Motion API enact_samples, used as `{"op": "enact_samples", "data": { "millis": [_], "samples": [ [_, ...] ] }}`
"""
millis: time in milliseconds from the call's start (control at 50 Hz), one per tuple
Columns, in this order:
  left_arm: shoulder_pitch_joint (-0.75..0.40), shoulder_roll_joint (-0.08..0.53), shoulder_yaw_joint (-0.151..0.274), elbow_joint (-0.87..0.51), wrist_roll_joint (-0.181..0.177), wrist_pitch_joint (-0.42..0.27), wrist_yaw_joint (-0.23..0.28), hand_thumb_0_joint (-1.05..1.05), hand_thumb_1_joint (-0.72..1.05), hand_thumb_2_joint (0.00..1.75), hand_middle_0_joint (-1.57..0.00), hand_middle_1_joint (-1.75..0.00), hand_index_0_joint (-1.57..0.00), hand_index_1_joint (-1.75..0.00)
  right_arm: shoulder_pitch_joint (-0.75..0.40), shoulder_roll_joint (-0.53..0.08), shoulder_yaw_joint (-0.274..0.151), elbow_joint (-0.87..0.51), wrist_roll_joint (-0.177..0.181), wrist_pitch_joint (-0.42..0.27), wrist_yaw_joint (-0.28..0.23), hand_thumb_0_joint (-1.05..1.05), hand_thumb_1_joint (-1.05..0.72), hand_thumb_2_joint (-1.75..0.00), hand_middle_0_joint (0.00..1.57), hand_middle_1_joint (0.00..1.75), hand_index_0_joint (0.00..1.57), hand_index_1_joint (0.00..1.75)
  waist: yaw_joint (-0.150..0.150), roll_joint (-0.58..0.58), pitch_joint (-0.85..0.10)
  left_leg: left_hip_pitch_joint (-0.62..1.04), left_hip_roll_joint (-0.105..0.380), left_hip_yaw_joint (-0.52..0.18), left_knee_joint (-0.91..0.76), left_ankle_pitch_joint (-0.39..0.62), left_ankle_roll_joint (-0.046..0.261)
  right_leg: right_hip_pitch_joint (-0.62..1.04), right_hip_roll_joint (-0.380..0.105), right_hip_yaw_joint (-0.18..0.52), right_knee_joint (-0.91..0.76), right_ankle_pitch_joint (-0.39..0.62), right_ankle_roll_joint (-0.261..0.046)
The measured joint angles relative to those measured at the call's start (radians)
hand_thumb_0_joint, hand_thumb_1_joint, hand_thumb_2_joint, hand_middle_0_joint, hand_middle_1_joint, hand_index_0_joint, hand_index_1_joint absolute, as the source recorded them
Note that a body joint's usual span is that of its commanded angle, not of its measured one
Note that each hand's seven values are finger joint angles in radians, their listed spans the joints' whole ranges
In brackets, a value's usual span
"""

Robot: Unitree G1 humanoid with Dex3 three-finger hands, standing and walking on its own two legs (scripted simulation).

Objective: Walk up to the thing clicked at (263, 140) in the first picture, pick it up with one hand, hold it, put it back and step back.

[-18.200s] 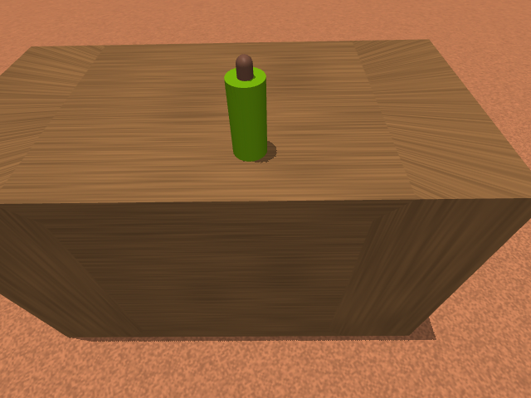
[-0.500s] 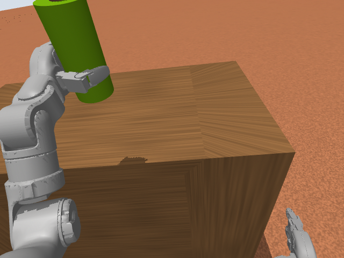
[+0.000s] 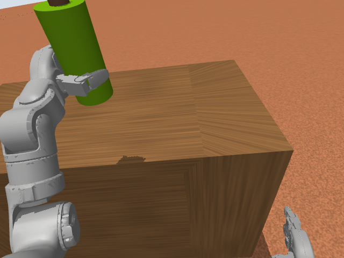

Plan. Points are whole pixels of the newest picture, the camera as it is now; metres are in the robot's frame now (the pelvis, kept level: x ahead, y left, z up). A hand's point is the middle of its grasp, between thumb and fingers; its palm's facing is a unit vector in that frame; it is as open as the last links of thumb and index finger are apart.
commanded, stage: hold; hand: left
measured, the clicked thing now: (76, 46) +0.35 +0.16 +0.38
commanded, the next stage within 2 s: crouch in 0.04 s
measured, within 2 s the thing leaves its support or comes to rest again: neither
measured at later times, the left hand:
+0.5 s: hand (92, 86) +0.39 +0.18 +0.28, palm faces +0.20 -0.98 +0.01, open 10.4 cm
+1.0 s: hand (94, 96) +0.45 +0.21 +0.22, palm faces +0.23 -0.97 +0.00, open 10.4 cm
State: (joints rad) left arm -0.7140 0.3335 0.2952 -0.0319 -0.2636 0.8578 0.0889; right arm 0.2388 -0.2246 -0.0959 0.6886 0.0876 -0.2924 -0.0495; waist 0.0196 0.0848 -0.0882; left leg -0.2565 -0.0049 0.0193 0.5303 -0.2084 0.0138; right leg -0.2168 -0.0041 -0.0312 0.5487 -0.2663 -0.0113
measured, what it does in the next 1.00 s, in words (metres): stands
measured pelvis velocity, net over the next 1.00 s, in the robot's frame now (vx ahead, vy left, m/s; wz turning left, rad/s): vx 0.02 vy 0.01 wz -0.02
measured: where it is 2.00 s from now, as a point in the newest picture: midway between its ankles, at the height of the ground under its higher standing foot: outside the picture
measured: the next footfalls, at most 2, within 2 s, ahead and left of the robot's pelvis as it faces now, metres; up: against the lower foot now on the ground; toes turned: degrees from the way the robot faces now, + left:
none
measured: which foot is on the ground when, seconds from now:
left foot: down 0.00-1.00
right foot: down 0.00-1.00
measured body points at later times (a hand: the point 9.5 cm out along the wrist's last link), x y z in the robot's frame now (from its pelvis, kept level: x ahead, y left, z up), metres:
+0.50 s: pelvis -0.01 +0.00 +0.00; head -0.05 -0.02 +0.45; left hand +0.37 +0.23 +0.28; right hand +0.15 -0.26 -0.07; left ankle +0.05 +0.11 -0.73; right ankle +0.02 -0.11 -0.73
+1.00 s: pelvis +0.02 +0.01 +0.00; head +0.00 -0.01 +0.45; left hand +0.43 +0.27 +0.22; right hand +0.17 -0.26 -0.07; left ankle +0.05 +0.11 -0.73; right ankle +0.02 -0.11 -0.73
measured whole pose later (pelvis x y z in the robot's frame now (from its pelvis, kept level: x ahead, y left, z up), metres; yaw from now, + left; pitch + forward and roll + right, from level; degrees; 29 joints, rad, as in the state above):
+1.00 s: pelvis +0.02 +0.01 +0.00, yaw -1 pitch +2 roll +0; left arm -0.75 0.40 0.30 0.60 -0.17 0.35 0.01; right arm 0.24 -0.22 -0.06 0.70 0.05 -0.36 -0.08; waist -0.03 0.04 -0.08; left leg -0.34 0.00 0.03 0.53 -0.22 0.02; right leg -0.29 0.01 -0.02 0.52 -0.26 -0.01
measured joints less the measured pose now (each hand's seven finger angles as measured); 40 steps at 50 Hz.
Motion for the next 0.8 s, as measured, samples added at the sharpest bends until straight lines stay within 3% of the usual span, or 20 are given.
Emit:
{"op": "enact_samples", "data": {
  "millis": [160,340,420,520,640,800],
  "samples": [
    [-0.090,0.030,0.011,0.092,-0.017,0.024,-0.041,-0.01,-0.46,1.14,-0.70,-1.04,-0.70,-1.04,0.003,-0.009,0.008,0.019,0.001,-0.002,0.002,-0.01,0.52,-0.07,0.05,0.05,0.05,0.05,0.008,0.010,-0.030,0.003,-0.001,0.002,-0.001,-0.003,0.003,0.006,0.000,0.002,-0.008,0.001,0.003],
    [-0.077,0.015,0.001,0.204,0.002,0.021,-0.009,-0.01,-0.47,1.16,-0.70,-1.04,-0.71,-1.04,-0.007,0.004,-0.003,0.007,0.001,-0.001,0.025,-0.01,0.55,-0.06,0.06,0.05,0.06,0.05,0.006,0.002,-0.022,0.002,-0.005,0.003,-0.021,0.014,0.004,-0.002,-0.005,0.003,-0.013,0.010,0.004],
    [-0.065,0.012,-0.013,0.256,0.018,-0.033,0.003,-0.01,-0.47,1.15,-0.70,-1.04,-0.71,-1.04,-0.002,0.003,0.000,0.014,-0.003,-0.013,0.016,-0.01,0.56,-0.05,0.06,0.05,0.06,0.05,-0.005,-0.015,0.003,-0.010,-0.005,-0.001,-0.019,0.019,0.003,-0.014,-0.005,-0.001,-0.008,0.013,0.002],
    [-0.072,0.034,-0.023,0.339,0.037,-0.137,-0.019,-0.01,-0.47,1.15,-0.70,-1.04,-0.71,-1.04,-0.014,-0.002,0.010,0.056,-0.015,-0.040,-0.011,-0.01,0.56,-0.05,0.06,0.05,0.06,0.05,-0.028,-0.034,0.031,-0.043,0.000,-0.001,-0.006,0.022,0.000,-0.046,0.000,-0.002,0.000,0.018,0.000],
    [-0.101,0.058,-0.005,0.457,0.047,-0.263,-0.039,-0.01,-0.47,1.15,-0.70,-1.04,-0.71,-1.04,-0.039,-0.017,0.003,0.101,-0.026,-0.064,-0.039,-0.01,0.55,-0.05,0.06,0.05,0.06,0.05,-0.048,-0.036,0.035,-0.082,0.007,0.006,0.012,0.014,0.001,-0.082,0.007,0.006,0.006,0.021,0.001],
    [-0.105,0.070,0.009,0.597,0.075,-0.400,-0.052,-0.01,-0.47,1.15,-0.70,-1.04,-0.71,-1.05,-0.031,-0.011,0.008,0.063,-0.035,-0.068,-0.046,-0.01,0.55,-0.05,0.06,0.05,0.06,0.05,-0.050,-0.041,0.005,-0.096,0.009,0.012,0.008,0.003,0.004,-0.095,0.009,0.013,-0.006,0.017,0.004]
  ]
}}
